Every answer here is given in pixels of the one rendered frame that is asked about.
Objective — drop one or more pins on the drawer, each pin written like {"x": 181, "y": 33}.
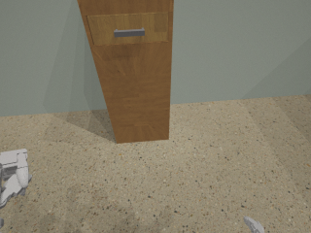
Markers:
{"x": 102, "y": 27}

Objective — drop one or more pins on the handle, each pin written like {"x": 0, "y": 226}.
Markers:
{"x": 129, "y": 32}

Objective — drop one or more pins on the cabinet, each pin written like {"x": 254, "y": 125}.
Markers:
{"x": 135, "y": 78}

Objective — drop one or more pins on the robot left hand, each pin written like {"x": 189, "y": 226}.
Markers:
{"x": 14, "y": 171}

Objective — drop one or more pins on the robot right hand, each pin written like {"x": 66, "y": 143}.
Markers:
{"x": 253, "y": 225}

